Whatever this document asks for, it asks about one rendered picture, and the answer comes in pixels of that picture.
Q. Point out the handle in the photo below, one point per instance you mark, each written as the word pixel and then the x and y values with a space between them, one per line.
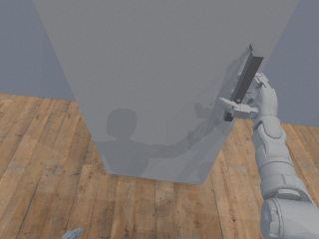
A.
pixel 249 71

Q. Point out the robot right upper arm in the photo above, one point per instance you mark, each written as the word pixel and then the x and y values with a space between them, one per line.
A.
pixel 288 219

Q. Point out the fridge door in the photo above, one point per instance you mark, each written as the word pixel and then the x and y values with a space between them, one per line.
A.
pixel 147 75

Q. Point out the right robot hand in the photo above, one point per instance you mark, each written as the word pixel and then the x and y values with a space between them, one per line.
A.
pixel 264 102

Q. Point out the left robot hand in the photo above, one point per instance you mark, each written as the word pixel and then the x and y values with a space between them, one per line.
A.
pixel 74 234

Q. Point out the robot right forearm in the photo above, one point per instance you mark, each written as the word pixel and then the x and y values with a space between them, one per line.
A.
pixel 277 172

